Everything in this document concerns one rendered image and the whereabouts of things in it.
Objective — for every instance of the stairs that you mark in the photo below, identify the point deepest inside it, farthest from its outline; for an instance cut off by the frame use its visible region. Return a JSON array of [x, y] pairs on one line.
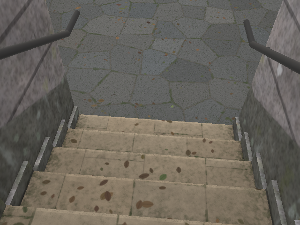
[[133, 171]]

